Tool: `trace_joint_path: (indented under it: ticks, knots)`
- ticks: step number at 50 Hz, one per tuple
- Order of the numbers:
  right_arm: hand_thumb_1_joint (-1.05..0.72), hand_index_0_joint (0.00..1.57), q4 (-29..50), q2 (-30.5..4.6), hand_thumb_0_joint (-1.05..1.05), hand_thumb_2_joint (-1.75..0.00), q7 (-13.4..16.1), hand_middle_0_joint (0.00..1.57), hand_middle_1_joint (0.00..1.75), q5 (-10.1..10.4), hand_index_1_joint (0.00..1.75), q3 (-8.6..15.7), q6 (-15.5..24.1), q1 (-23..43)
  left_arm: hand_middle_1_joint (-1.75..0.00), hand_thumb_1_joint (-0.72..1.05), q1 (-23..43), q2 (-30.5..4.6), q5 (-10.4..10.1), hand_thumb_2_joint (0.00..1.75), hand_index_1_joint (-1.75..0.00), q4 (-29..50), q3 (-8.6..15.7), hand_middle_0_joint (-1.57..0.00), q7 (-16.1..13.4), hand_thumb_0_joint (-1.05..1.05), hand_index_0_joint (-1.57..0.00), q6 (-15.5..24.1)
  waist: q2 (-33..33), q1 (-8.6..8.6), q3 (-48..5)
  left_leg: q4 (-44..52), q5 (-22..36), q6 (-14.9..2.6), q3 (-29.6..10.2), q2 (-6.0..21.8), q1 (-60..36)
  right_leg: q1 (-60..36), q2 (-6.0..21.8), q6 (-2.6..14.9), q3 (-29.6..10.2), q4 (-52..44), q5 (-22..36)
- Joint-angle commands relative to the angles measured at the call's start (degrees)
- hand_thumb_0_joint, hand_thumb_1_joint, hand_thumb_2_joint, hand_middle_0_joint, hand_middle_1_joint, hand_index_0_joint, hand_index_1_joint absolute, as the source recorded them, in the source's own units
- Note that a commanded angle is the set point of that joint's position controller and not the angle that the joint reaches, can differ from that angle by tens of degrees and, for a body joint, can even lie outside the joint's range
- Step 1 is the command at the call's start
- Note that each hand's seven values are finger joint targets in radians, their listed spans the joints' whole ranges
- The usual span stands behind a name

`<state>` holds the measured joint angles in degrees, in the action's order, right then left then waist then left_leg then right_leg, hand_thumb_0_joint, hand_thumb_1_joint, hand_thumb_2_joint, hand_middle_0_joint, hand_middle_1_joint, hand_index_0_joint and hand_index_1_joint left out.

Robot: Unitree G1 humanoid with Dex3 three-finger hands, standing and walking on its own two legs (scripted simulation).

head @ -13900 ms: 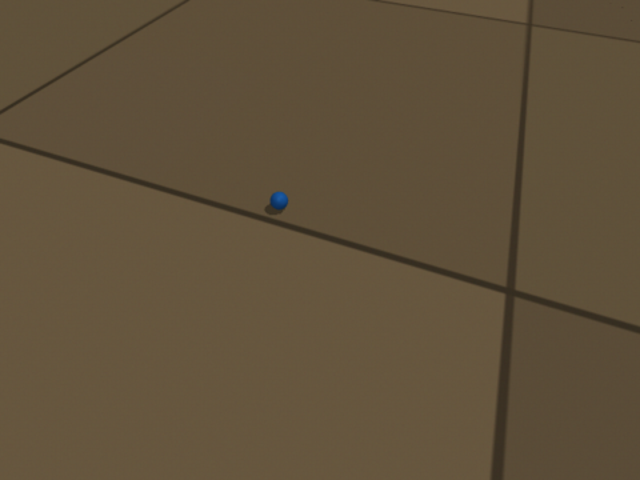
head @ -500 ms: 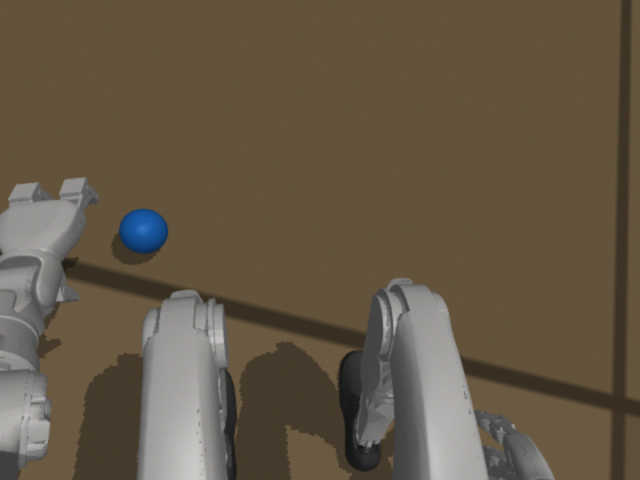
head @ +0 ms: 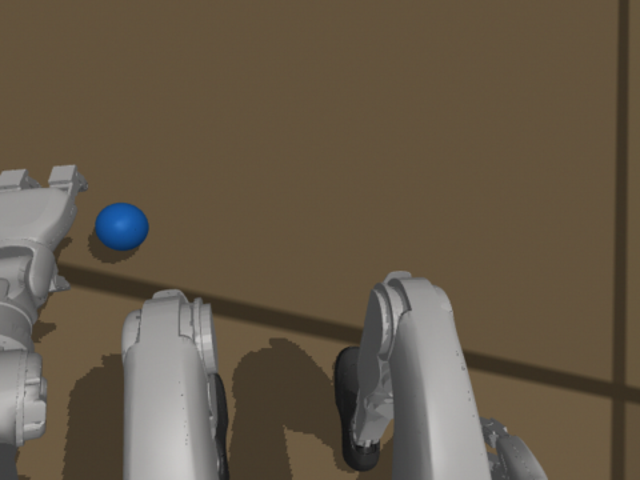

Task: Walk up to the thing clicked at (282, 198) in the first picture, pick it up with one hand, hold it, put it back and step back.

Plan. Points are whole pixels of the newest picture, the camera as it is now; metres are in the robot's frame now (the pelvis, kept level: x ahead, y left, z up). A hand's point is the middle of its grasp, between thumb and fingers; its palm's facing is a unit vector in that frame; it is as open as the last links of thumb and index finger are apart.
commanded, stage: rise first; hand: left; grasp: from above
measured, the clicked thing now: (122, 226) +0.45 +0.27 -0.30
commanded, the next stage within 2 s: approach in 0.36 s
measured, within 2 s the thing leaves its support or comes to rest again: neither
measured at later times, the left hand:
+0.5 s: hand (63, 240) +0.40 +0.31 -0.19, palm faces -0.46 -0.08 -0.88, open 14.1 cm
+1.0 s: hand (130, 186) +0.49 +0.24 -0.21, palm faces -0.40 -0.06 -0.91, open 14.1 cm
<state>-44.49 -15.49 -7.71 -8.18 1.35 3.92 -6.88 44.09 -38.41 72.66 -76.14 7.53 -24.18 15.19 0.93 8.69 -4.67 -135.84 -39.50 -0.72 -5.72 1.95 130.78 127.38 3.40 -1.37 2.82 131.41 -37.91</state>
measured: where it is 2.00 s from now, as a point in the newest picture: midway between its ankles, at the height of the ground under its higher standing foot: (285, 441)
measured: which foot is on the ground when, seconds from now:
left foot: down 0.00-1.00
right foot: down 0.00-1.00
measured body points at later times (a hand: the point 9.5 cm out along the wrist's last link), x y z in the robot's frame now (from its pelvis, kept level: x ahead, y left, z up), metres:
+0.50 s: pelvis +0.00 +0.00 -0.01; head +0.24 +0.07 +0.37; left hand +0.42 +0.31 -0.14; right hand +0.09 -0.28 -0.12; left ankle +0.08 +0.12 -0.31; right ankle +0.10 -0.13 -0.31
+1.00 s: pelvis +0.01 +0.00 -0.02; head +0.26 +0.05 +0.35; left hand +0.51 +0.24 -0.15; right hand +0.02 -0.28 -0.12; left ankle +0.08 +0.12 -0.31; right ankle +0.10 -0.13 -0.31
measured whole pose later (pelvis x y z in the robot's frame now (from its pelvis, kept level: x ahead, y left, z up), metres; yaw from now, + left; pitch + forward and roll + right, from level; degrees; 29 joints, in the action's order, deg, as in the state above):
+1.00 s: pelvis +0.01 +0.00 -0.02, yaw -2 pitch +34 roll -8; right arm -43.5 -17.0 -10.5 -11.0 -3.7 6.1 -9.5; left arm 58.2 -39.3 73.9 -88.7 8.2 -30.2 7.2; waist -0.3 17.5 -1.0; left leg -140.6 -40.7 -0.4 -7.5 2.5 135.0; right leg 131.8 2.2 -1.5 3.8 135.0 -37.7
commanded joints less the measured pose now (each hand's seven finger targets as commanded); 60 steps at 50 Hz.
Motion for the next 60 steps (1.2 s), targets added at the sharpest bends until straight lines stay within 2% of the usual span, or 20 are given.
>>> trace_joint_path:
  ticks: [1,15,19,22,23,25,30,34,36,39,40,41,43,44,47,49,51,57,58,60]
  knots:
    - [-0.90,0.20,1.3,-13.3,0.00,-0.90,0.4,0.20,0.30,0.1,0.30,4.6,0.6,-9.8,-1.01,-0.53,14.4,-14.9,-0.7,1.00,-1.01,7.2,2.3,-0.08,-2.5,0.00,-0.08,0.2,-12.4,-0.10,-36.8,14.9,7.7,-1.07,4.2,-2.4,-29.0,-16.3,-3.2,3.28,4.2,-12.6,7.9]
    - [-0.91,0.20,0.5,-13.8,0.00,-0.90,-0.2,0.20,0.30,-0.5,0.30,4.8,0.7,-10.9,-1.02,-0.54,14.8,-14.6,-0.4,1.00,-1.02,6.4,2.9,-0.08,-3.6,0.00,-0.08,0.4,-12.8,0.66,-37.7,13.3,11.0,-1.06,4.4,-2.5,-29.6,-16.9,-3.1,2.93,4.5,-11.3,10.9]
    - [-0.91,0.20,0.4,-13.7,0.00,-0.90,-0.2,0.20,0.30,-0.3,0.30,4.4,0.5,-10.5,-1.03,-0.55,14.5,-14.4,0.0,1.00,-1.03,5.6,2.4,-0.07,-4.0,0.00,-0.08,0.1,-13.7,0.12,-37.7,13.2,11.8,-0.82,4.4,-2.6,-29.5,-16.5,-3.2,3.17,4.4,-10.8,11.5]
    - [-0.91,0.20,0.1,-13.7,0.00,-0.90,-0.4,0.20,0.30,-0.5,0.30,4.5,0.7,-10.5,-1.03,-0.55,16.5,-13.9,0.0,1.01,-1.03,3.6,1.7,-0.07,-4.1,0.00,-0.07,0.2,-13.0,1.31,-35.5,12.9,9.5,-0.98,3.9,-2.4,-28.4,-14.4,-3.1,3.15,4.7,-10.5,9.7]
    - [-0.91,0.20,0.4,-13.6,0.00,-0.91,-0.4,0.20,0.30,-0.5,0.30,4.3,0.7,-10.0,-0.98,-0.61,17.1,-14.1,0.3,1.09,-1.02,4.6,1.6,-0.08,-4.2,0.00,-0.04,0.4,-13.9,1.11,-36.2,13.0,9.1,-1.07,4.3,-2.6,-27.8,-14.9,-3.2,3.15,4.5,-10.9,9.3]
    - [-0.91,0.20,0.3,-13.7,0.00,-0.90,-0.5,0.20,0.30,-0.4,0.30,4.4,0.9,-10.2,-1.04,-0.56,16.3,-13.6,0.0,1.02,-1.04,3.6,1.7,-0.06,-4.4,0.00,-0.06,0.1,-13.5,0.80,-36.3,13.2,8.9,-0.93,4.1,-2.5,-28.7,-14.4,-3.1,3.22,4.7,-10.5,8.9]
    - [-0.91,0.20,-0.3,-14.1,0.00,-0.90,-0.5,0.20,0.30,-0.5,0.30,4.1,1.5,-11.4,-1.04,-0.57,25.1,-11.1,-0.2,1.02,-1.04,5.5,-1.6,-0.06,-4.8,0.00,-0.06,0.1,-14.1,4.25,-36.5,12.6,8.2,-1.00,3.5,-2.1,-28.9,-13.0,-3.0,2.89,5.0,-10.7,9.0]
    - [-0.91,0.20,-1.4,-14.3,0.00,-0.90,-0.5,0.20,0.30,-1.3,0.30,2.6,2.4,-12.5,-1.06,-0.56,30.1,-6.9,0.6,1.01,-1.05,-3.0,-4.9,-0.06,-6.1,0.00,-0.06,-1.0,-13.8,8.22,-32.7,11.5,7.7,-0.83,2.6,-2.0,-27.7,-10.3,-3.2,2.67,6.0,-9.8,9.2]
    - [-0.91,0.20,-1.5,-14.8,0.00,-0.90,-0.5,0.20,0.30,-1.6,0.30,1.9,2.6,-13.1,-1.06,-0.56,33.0,-9.0,1.6,1.01,-1.06,-4.4,-4.4,-0.06,-7.1,0.00,-0.07,-1.6,-15.0,8.68,-33.2,11.3,7.4,-0.82,2.9,-2.2,-27.3,-10.9,-3.2,2.83,6.0,-9.7,9.0]
    - [-0.91,0.20,-0.9,-15.0,0.00,-0.90,-0.8,0.20,0.30,-2.5,0.30,0.8,2.7,-12.5,-1.07,-0.55,31.9,-11.7,2.5,1.00,-1.06,-8.2,-2.6,-0.06,-8.6,0.00,-0.07,-3.7,-17.0,7.25,-34.9,11.5,8.6,-0.64,3.6,-2.4,-28.0,-12.1,-3.6,3.04,6.1,-9.1,10.0]
    - [-0.91,0.20,-0.3,-15.0,0.00,-0.90,-1.0,0.20,0.30,-2.8,0.30,0.3,2.8,-12.5,-1.07,-0.56,32.9,-12.0,2.7,1.01,-1.06,-9.8,-2.3,-0.06,-9.0,0.00,-0.07,-4.5,-17.0,8.32,-33.7,10.9,8.1,-0.75,3.9,-2.4,-26.9,-12.3,-3.6,3.06,6.1,-9.1,10.1]
    - [-0.91,0.20,0.0,-15.1,0.00,-0.90,-1.4,0.20,0.30,-3.2,0.30,-0.3,3.0,-12.4,-1.07,-0.55,33.1,-13.7,2.8,1.00,-1.06,-10.0,-1.6,-0.06,-9.2,0.00,-0.07,-5.2,-18.0,8.16,-32.9,11.0,7.9,-0.84,4.3,-2.5,-26.0,-12.7,-3.5,3.10,6.0,-9.1,10.1]
    - [-0.91,0.20,0.7,-15.3,0.00,-0.90,-1.6,0.20,0.30,-3.3,0.30,-0.6,3.0,-12.0,-1.05,-0.56,30.5,-15.4,2.5,1.01,-1.05,-10.6,0.1,-0.06,-9.6,0.00,-0.06,-6.9,-17.7,6.69,-34.5,10.6,8.0,-0.94,4.8,-2.5,-25.7,-14.1,-3.6,3.25,5.7,-9.3,10.6]
    - [-0.91,0.20,1.1,-15.5,0.00,-0.90,-2.0,0.20,0.30,-3.3,0.30,-0.7,3.0,-12.5,-1.06,-0.56,30.8,-16.3,2.3,1.00,-1.05,-8.9,0.6,-0.06,-9.3,0.00,-0.07,-7.5,-19.0,6.86,-35.9,10.4,9.2,-0.93,5.0,-2.4,-26.4,-15.4,-3.7,3.19,5.7,-9.1,11.7]
    - [-0.91,0.20,2.1,-15.2,0.00,-0.90,-2.6,0.20,0.30,-2.4,0.30,-0.7,2.5,-12.2,-1.06,-0.55,26.2,-17.5,0.3,0.99,-1.05,-6.6,2.1,-0.06,-8.4,0.00,-0.07,-9.5,-18.9,4.78,-40.5,9.7,13.8,-1.20,5.4,-2.1,-26.5,-20.5,-4.1,3.01,5.1,-8.8,16.5]
    - [-0.90,0.20,2.4,-15.4,0.00,-0.90,-3.0,0.20,0.30,-1.7,0.30,-0.7,2.2,-12.6,-1.04,-0.56,24.0,-18.7,-0.9,0.99,-1.04,-7.0,3.0,-0.06,-7.0,0.00,-0.06,-10.4,-16.1,4.77,-38.6,9.4,13.6,-1.63,5.4,-2.1,-23.1,-21.3,-4.1,2.72,4.9,-8.8,16.3]
    - [-0.90,0.20,2.4,-15.0,0.00,-0.90,-2.8,0.20,0.30,-0.9,0.30,-0.3,1.7,-12.3,-1.03,-0.57,21.7,-19.9,-2.2,1.00,-1.03,-4.2,4.0,-0.06,-5.2,0.00,-0.06,-10.4,-15.8,2.77,-39.5,9.8,13.4,-1.69,5.4,-2.1,-22.7,-22.6,-4.2,2.73,4.6,-9.2,15.8]
    - [-0.90,0.20,1.8,-14.6,0.00,-0.90,-3.0,0.20,0.30,-0.4,0.30,1.6,1.1,-13.4,-1.04,-0.57,14.9,-16.6,-4.9,1.00,-1.04,0.7,3.0,-0.06,1.3,0.00,-0.06,-6.4,-11.4,3.01,-36.3,10.1,11.6,-1.70,4.7,-2.3,-21.2,-23.7,-4.1,2.57,4.8,-10.0,13.5]
    - [-0.90,0.20,2.2,-15.7,0.00,-0.90,-2.8,0.20,0.30,-0.4,0.30,2.3,1.0,-14.1,-1.02,-0.57,15.3,-18.4,-4.9,0.99,-1.01,3.1,4.9,-0.06,1.8,0.00,-0.06,-5.0,-11.4,3.27,-36.9,9.7,12.6,-1.51,4.4,-2.2,-21.8,-23.7,-3.8,2.60,5.0,-10.1,14.4]
    - [-0.90,0.20,1.8,-15.3,0.00,-0.90,-2.7,0.20,0.30,-0.4,0.30,3.0,0.8,-14.4,-1.02,-0.58,17.8,-12.9,-5.0,1.00,-1.02,6.0,0.4,-0.06,3.0,0.00,-0.06,-1.8,-11.3,4.95,-36.2,9.4,10.1,-1.32,4.0,-2.1,-21.7,-22.0,-4.0,2.86,5.0,-10.8,12.3]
